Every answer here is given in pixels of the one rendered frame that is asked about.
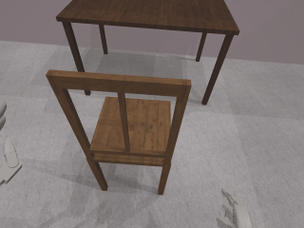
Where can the table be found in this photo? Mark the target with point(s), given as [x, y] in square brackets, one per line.
[205, 16]

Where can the robot left hand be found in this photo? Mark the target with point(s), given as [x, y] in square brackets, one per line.
[11, 165]

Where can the robot right hand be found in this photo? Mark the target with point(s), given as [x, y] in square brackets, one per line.
[238, 217]

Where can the chair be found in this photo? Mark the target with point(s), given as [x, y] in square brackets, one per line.
[129, 130]

